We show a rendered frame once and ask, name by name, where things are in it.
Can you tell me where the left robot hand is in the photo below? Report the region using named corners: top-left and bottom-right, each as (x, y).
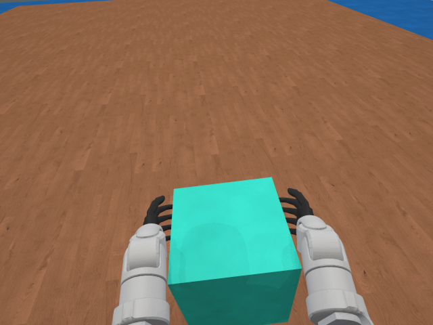
top-left (143, 196), bottom-right (173, 241)

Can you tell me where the carton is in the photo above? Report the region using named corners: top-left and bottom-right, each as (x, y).
top-left (167, 177), bottom-right (302, 325)

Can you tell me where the robot left forearm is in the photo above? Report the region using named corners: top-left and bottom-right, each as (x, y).
top-left (112, 223), bottom-right (170, 325)

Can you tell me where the right robot hand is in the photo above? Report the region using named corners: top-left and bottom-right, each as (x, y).
top-left (279, 188), bottom-right (313, 235)

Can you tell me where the robot right forearm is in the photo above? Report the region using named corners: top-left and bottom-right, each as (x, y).
top-left (296, 215), bottom-right (374, 325)

